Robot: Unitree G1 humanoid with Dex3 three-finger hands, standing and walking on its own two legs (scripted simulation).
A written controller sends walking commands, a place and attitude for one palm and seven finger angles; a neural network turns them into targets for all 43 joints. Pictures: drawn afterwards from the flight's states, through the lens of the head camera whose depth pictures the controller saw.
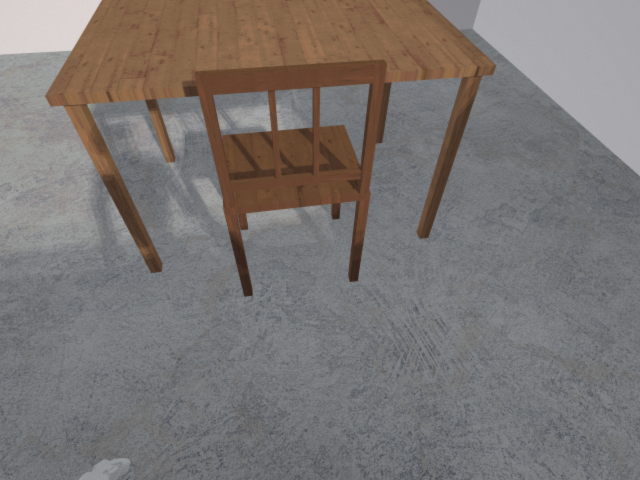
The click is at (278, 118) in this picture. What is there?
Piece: chair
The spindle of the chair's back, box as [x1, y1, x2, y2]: [268, 91, 281, 179]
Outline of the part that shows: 268,91 276,179 281,178 275,99 274,91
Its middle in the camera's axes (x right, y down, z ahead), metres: -0.12 -0.26 +0.99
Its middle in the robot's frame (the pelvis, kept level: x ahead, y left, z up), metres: +0.90 +0.16 -0.09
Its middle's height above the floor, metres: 0.68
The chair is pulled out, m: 0.00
